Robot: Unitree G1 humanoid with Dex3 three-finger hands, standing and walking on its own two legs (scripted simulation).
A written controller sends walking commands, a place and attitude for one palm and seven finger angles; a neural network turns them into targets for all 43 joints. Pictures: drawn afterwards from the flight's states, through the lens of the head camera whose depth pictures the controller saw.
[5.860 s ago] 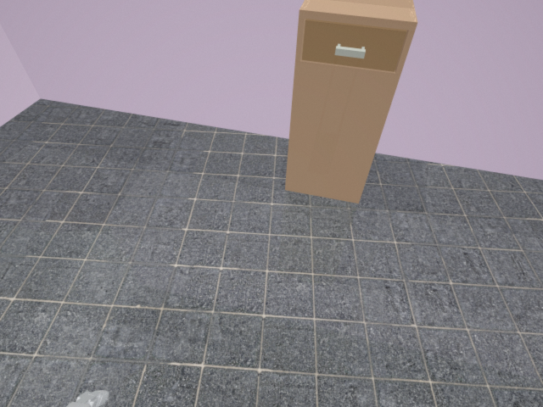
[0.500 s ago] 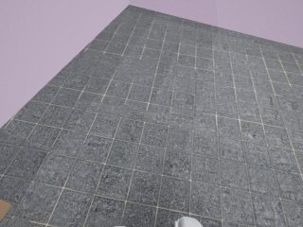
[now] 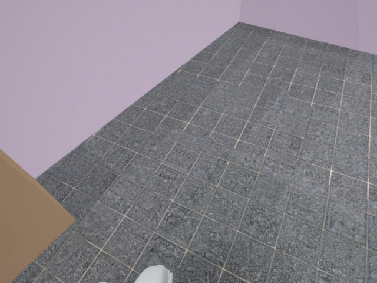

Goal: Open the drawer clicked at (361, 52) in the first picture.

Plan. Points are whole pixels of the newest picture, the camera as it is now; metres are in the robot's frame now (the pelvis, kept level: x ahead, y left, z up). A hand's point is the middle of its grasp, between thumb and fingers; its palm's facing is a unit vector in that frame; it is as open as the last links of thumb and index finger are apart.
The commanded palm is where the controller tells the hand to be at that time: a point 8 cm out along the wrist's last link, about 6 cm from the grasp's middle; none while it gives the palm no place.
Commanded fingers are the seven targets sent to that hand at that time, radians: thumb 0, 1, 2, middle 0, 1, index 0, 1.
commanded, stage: turn to face it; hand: left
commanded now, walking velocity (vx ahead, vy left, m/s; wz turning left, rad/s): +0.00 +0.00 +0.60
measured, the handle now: out of the picture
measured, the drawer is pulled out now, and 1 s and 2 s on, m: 0.00 0.00 0.00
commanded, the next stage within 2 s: take the last steps up to it in 1.46 s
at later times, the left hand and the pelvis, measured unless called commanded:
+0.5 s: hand out of the picture +0.02 +0.29 -0.17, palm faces +0.33 -0.91 -0.27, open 7.4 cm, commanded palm none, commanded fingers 0.00 0.90 0.90 -0.20 -0.30 -0.20 -0.30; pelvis +0.00 +0.05 +0.00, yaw +17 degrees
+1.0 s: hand out of the picture -0.03 +0.21 -0.15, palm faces +0.58 -0.77 -0.28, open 7.4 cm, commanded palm none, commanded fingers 0.00 0.90 0.90 -0.20 -0.30 -0.20 -0.30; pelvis +0.02 +0.00 +0.00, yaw +37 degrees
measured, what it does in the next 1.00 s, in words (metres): steps on the spot, turning left: left foot, then right foot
